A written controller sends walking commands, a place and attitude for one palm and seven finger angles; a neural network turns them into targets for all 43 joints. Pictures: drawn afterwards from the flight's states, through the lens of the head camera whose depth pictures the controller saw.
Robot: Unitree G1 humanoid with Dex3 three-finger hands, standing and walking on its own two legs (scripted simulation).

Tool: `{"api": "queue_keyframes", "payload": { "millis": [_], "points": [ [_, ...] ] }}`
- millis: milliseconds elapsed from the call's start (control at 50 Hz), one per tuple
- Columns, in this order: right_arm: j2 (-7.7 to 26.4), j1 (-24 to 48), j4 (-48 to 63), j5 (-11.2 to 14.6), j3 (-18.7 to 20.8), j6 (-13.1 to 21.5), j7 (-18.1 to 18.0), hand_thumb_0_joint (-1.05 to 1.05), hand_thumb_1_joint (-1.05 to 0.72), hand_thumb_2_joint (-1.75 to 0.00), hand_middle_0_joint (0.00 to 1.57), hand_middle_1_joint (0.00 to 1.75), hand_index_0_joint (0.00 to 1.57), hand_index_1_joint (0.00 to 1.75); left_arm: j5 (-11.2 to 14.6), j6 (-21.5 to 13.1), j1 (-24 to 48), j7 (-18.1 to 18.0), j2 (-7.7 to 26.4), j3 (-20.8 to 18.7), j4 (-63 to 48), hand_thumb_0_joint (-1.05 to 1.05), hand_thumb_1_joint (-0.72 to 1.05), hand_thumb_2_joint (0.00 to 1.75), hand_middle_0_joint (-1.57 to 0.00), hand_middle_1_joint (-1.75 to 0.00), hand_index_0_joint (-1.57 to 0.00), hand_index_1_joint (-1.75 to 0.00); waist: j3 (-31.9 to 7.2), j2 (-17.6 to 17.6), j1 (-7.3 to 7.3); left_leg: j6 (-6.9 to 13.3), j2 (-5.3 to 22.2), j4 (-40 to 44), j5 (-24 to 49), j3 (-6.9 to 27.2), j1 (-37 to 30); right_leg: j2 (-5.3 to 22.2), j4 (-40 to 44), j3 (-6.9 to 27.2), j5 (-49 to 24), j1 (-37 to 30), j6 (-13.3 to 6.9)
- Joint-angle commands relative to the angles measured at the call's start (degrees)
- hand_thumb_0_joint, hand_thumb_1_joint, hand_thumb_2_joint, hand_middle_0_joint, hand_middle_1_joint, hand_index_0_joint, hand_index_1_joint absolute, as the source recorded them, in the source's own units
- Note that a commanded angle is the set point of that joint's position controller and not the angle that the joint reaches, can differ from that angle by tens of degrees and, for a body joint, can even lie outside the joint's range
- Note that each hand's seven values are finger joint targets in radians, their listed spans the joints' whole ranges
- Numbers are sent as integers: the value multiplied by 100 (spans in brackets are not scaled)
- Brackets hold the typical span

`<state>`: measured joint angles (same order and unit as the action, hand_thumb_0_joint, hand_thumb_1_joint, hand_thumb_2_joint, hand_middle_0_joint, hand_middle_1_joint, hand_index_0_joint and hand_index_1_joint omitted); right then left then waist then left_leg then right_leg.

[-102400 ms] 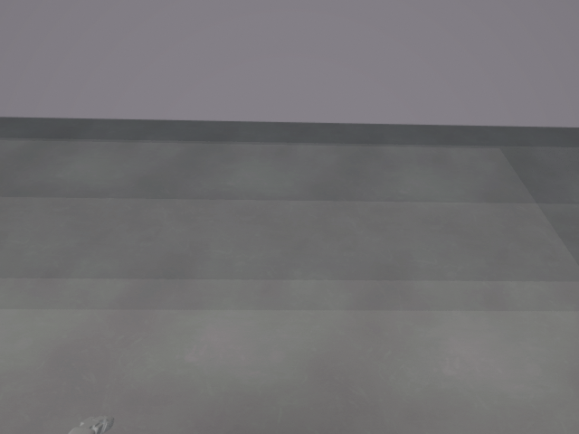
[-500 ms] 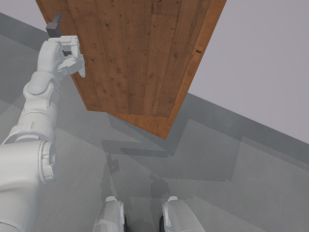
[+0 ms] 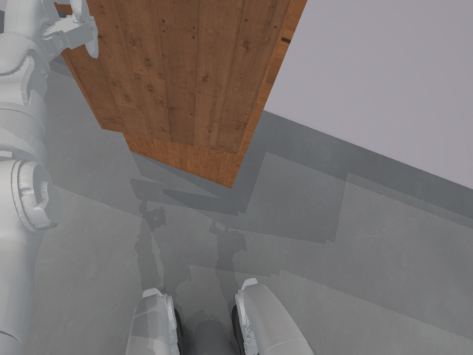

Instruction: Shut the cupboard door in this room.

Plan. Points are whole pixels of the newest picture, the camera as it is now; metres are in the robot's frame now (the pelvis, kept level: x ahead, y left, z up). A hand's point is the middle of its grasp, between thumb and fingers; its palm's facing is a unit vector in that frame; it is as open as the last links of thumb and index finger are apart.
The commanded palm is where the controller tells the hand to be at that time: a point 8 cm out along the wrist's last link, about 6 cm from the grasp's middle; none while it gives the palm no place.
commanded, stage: push the door shut along its arc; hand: left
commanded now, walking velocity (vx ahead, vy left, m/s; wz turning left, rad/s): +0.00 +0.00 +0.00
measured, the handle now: out of the picture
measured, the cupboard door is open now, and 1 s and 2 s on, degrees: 11 9 9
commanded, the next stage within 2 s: pull the fist back off the door in 0.20 s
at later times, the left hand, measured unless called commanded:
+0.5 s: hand (111, 11) +0.62 +0.10 +0.11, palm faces +0.07 -1.00 +0.00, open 2.9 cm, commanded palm +0.58 +0.13 +0.11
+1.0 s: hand (110, 61) +0.53 +0.11 +0.11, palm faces +0.05 -1.00 -0.02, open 3.1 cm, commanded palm +0.50 +0.15 +0.11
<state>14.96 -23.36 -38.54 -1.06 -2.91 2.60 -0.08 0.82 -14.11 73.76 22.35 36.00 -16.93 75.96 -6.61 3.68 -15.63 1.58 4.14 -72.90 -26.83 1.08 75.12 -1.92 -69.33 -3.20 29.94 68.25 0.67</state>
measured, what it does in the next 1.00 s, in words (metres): stands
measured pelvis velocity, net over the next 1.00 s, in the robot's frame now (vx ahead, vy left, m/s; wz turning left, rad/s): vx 0.03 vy -0.02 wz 0.04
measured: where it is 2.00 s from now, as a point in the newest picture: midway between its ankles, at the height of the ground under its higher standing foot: (212, 351)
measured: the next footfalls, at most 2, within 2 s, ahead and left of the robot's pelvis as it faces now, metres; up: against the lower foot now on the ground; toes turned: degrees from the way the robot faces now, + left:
none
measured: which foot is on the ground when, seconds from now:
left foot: down 0.00-1.00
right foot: down 0.00-1.00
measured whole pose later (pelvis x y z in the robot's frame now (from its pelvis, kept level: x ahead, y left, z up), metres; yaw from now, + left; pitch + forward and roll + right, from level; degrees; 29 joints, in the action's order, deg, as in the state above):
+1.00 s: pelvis +0.03 -0.02 +0.04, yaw +2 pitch +23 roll -2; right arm 15.6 -22.6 -36.5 -2.4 1.4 -2.5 3.8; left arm 1.9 -25.3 51.1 0.1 16.7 -16.0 65.1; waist -8.3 2.4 -10.1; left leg -0.3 3.3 -63.0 -25.7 0.2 60.0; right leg -1.2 -62.0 -2.5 30.0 54.6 -0.8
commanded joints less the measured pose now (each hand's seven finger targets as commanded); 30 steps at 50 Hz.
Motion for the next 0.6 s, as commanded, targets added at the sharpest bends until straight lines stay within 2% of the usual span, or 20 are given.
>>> {"api": "queue_keyframes", "payload": {
  "millis": [0,20,40,80,180,240,260,280,300,320,340,360,380,400,420,460,480,500,560,580],
  "points": [
    [1227,-1295,69,-27,487,134,-81,0,-90,-90,20,30,20,30,112,-317,3299,81,873,-71,-1384,0,90,90,-130,-150,-130,-150,-3410,1139,-325,43,-66,575,2125,626,-4062,-204,902,-56,-1421,35,-268],
    [1206,-1268,79,-23,461,124,-74,0,-90,-90,20,30,20,30,93,-235,3189,92,810,-22,-1175,0,90,90,-130,-150,-130,-150,-3294,1163,-309,46,-99,576,2041,590,-3917,-211,928,-55,-1384,-9,-278],
    [1224,-1326,75,-30,457,133,-83,0,-90,-90,20,30,20,30,80,-234,3377,83,979,-115,-1267,0,90,90,-130,-150,-130,-150,-3311,1167,-342,48,-77,570,2059,609,-3919,-213,886,-68,-1392,15,-274],
    [1207,-1346,64,-50,441,142,-71,0,-90,-90,20,30,20,30,15,-203,3421,49,946,-88,-1189,0,90,90,-130,-150,-130,-150,-3267,1245,-355,52,-92,538,2152,618,-3930,-220,861,-73,-1417,98,-292],
    [1213,-1407,84,-88,393,122,-77,0,-90,-90,20,30,20,30,-142,-163,3560,17,1315,-244,-1010,0,90,90,-130,-150,-130,-150,-3295,1201,-435,95,-102,392,2226,539,-3624,-232,792,-66,-1550,-21,-269],
    [1216,-1419,101,-104,431,100,-74,0,-90,-90,20,30,20,30,-193,-167,3695,72,1253,-144,-1215,0,90,90,-130,-150,-130,-150,-3535,1441,-434,65,-87,330,2479,565,-3842,-234,726,-83,-1696,57,-277],
    [1222,-1424,95,-102,432,92,-69,0,-90,-90,20,30,20,30,-187,-116,3602,103,1222,-151,-1080,0,90,90,-130,-150,-130,-150,-3496,1289,-441,71,-101,318,2430,566,-3779,-245,754,-90,-1693,31,-270],
    [1222,-1458,63,-104,436,100,-78,0,-90,-90,20,30,20,30,-171,-106,3780,131,1146,-84,-1104,0,90,90,-130,-150,-130,-150,-3476,1255,-536,93,-87,314,2486,599,-3832,-256,736,-99,-1704,111,-271],
    [1114,-1685,279,-203,338,109,-20,0,-90,-90,20,30,20,30,313,9,3558,-919,1393,-1393,-1220,0,90,90,-130,-150,-130,-150,-3569,1337,-111,44,12,447,2462,628,-3563,-189,779,-75,-1695,-212,-224],
    [1093,-1619,315,-228,352,110,85,0,-90,-90,20,30,20,30,202,81,3198,-1409,1006,-1058,-1124,0,90,90,-130,-150,-130,-150,-3682,1245,-136,7,3,508,2487,608,-3514,-182,740,-90,-1724,-338,-176],
    [1043,-1690,326,-310,401,90,183,0,-90,-90,20,30,20,30,159,81,3074,-1862,686,-1073,-1258,0,90,90,-130,-150,-130,-150,-3670,1048,-136,-4,7,526,2502,597,-3523,-181,751,-130,-1736,-363,-139],
    [992,-1727,341,-380,435,75,280,0,-90,-90,20,30,20,30,-5,-23,3097,-2316,412,-936,-1618,0,90,90,-130,-150,-130,-150,-3717,1137,-122,-18,-2,563,2570,569,-3609,-174,778,-127,-1784,-403,-118],
    [968,-1770,317,-451,475,62,381,0,-90,-90,20,30,20,30,-313,-203,3045,-2648,255,-754,-1853,0,90,90,-130,-150,-130,-150,-3853,1264,-106,-45,-12,552,2745,608,-3836,-168,738,-138,-1810,-320,-132],
    [978,-1797,309,-483,530,10,460,0,-90,-90,20,30,20,30,-566,-329,2944,-2808,137,-522,-2103,0,90,90,-130,-150,-130,-150,-4054,1423,-103,-80,-2,569,2952,621,-4116,-162,757,-141,-1906,-337,-148],
    [987,-1821,289,-482,578,-54,505,0,-90,-90,20,30,20,30,-656,-399,2791,-2866,147,-543,-2101,0,90,90,-130,-150,-130,-150,-4104,1349,-69,-100,-17,605,3018,587,-4223,-170,817,-134,-1999,-475,-162],
    [1009,-1805,287,-448,601,-168,551,0,-90,-90,20,30,20,30,-721,-473,2734,-2828,117,-429,-2034,0,90,90,-130,-150,-130,-150,-3980,1152,-109,-80,-75,758,2777,501,-4133,-192,992,-93,-2074,-828,-162],
    [1025,-1816,270,-439,601,-207,538,0,-90,-90,20,30,20,30,-701,-526,2784,-2752,188,-458,-2049,0,90,90,-130,-150,-130,-150,-3942,1100,-115,-62,-93,805,2775,490,-4119,-198,1032,-61,-2162,-949,-173],
    [1004,-1754,286,-396,606,-232,530,0,-90,-90,20,30,20,30,-637,-572,2800,-2681,102,-389,-2107,0,90,90,-130,-150,-130,-150,-3920,1027,-120,-44,-126,859,2622,424,-4078,-204,1128,-29,-2184,-1105,-158],
    [959,-1619,329,-330,583,-263,483,0,-90,-90,20,30,20,30,-394,-750,2359,-2544,282,-646,-2095,0,90,90,-130,-150,-130,-150,-3695,839,57,-26,-180,1062,2398,285,-3883,-207,1289,31,-2299,-1631,-156],
    [944,-1585,347,-334,590,-249,473,0,-90,-90,20,30,20,30,-332,-879,2350,-2504,181,-594,-2293,0,90,90,-130,-150,-130,-150,-3755,883,67,-18,-192,1069,2485,266,-3990,-203,1293,64,-2417,-1685,-156]
  ]
}}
